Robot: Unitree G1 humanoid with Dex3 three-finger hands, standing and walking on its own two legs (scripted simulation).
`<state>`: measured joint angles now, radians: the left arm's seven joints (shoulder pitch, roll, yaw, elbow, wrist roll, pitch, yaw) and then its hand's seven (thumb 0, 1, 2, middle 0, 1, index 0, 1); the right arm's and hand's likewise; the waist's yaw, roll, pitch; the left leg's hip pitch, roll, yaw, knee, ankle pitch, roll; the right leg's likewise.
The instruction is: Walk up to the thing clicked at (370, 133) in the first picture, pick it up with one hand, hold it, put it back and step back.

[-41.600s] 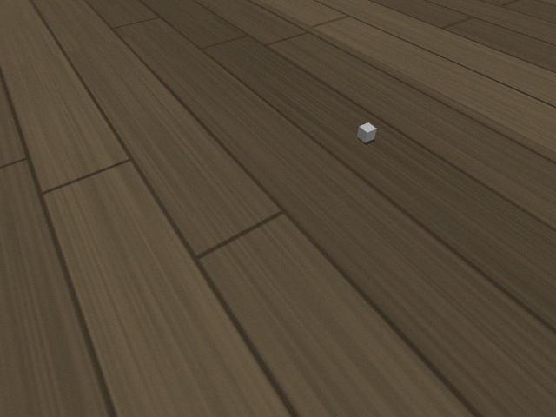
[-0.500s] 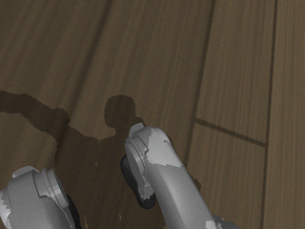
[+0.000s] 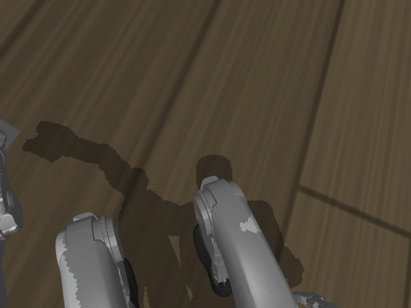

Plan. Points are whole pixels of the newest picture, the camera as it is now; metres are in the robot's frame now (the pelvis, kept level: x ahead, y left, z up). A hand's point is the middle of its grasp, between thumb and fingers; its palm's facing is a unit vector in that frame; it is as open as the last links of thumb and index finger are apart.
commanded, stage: lift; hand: left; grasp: from above
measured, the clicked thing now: out of the picture +0.52 +0.31 -0.16
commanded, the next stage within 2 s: hold in 1.30 s
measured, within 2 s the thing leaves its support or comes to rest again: neither
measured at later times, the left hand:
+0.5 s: hand out of the picture +0.41 +0.28 +0.06, palm faces -0.22 -0.35 -0.91, open 9.9 cm
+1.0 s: hand out of the picture +0.38 +0.23 +0.24, palm faces -0.24 -0.38 -0.89, open 9.9 cm
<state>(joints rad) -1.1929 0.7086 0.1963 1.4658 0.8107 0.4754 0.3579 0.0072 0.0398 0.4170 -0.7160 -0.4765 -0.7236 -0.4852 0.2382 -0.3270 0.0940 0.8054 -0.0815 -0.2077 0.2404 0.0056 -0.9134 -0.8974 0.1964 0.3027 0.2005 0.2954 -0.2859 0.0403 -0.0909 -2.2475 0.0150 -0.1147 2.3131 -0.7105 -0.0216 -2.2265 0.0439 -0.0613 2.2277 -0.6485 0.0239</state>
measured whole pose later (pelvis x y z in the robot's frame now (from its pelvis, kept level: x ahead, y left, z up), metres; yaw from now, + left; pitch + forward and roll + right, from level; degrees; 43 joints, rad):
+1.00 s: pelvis +0.04 -0.02 +0.31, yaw +5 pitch +20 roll +0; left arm -0.77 0.22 -0.04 1.26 0.58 0.70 0.43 -0.01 0.02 0.44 -0.75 -0.42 -0.75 -0.45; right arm 0.23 -0.28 0.01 0.88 0.02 -0.17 0.03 0.01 -0.89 -0.89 0.20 0.30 0.20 0.30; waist -0.11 0.04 -0.19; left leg -1.04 0.05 -0.05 1.18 -0.49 -0.05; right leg -1.05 0.04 -0.02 1.17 -0.47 -0.03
